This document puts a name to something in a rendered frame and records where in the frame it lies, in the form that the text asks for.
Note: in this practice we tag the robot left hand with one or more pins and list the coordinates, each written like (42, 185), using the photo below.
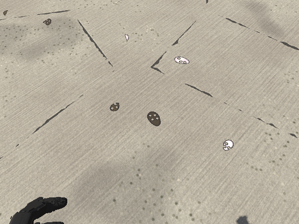
(38, 208)

